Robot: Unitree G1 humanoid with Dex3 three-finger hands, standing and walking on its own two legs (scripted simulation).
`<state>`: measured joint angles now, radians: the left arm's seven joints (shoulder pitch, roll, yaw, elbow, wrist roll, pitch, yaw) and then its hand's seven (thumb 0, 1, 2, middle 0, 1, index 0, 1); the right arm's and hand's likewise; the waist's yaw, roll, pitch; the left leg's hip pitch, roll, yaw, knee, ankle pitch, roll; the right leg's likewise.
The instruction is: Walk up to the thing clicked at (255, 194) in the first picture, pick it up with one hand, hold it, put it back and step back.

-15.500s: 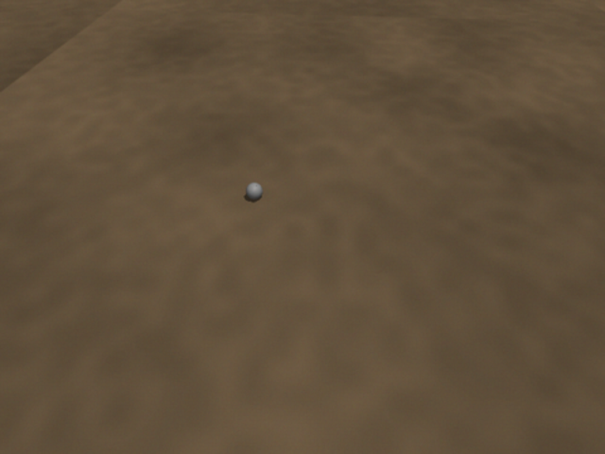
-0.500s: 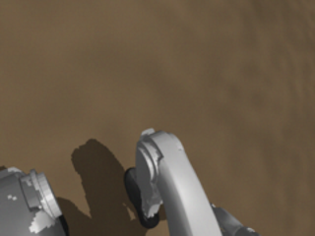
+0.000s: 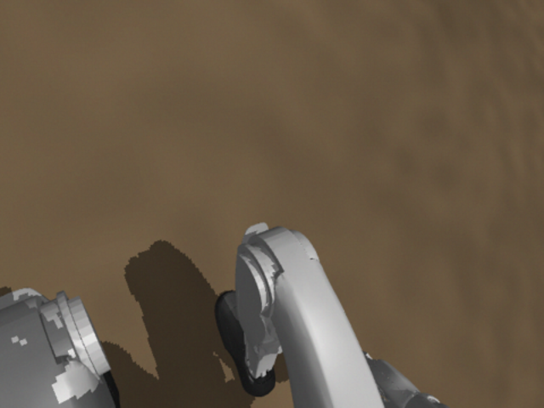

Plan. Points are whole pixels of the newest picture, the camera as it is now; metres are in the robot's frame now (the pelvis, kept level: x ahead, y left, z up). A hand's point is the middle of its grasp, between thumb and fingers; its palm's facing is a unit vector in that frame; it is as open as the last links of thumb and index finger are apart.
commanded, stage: settle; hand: left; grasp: from above
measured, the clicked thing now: out of the picture +0.44 +0.37 -0.26
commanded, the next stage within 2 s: lift in 0.78 s
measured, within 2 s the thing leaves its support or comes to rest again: leaves its support in 0.12 s
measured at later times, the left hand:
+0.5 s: hand out of the picture +0.42 +0.39 -0.14, palm faces -0.43 -0.12 -0.90, open 10.6 cm
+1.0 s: hand out of the picture +0.42 +0.38 -0.09, palm faces -0.43 -0.11 -0.89, open 10.6 cm
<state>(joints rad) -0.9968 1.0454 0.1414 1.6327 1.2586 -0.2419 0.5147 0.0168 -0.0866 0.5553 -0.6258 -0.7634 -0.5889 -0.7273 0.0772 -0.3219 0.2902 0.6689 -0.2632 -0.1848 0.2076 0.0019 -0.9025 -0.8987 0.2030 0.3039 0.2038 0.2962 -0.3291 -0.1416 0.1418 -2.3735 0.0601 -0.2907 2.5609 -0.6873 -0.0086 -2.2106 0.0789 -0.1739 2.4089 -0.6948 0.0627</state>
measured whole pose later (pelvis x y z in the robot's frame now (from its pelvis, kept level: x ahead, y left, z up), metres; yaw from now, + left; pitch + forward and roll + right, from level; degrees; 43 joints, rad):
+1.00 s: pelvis -0.01 -0.01 +0.04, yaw +6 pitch +31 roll -10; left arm -0.93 0.83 0.08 1.26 1.19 -0.18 0.18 0.00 -0.11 0.52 -0.71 -0.68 -0.67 -0.66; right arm 0.18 -0.29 0.10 0.69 -0.11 0.01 0.13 0.00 -0.91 -0.90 0.20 0.30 0.20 0.30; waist -0.23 0.00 -0.03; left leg -2.31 0.05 -0.17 2.36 -0.62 0.00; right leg -2.18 0.03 -0.09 2.28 -0.67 0.04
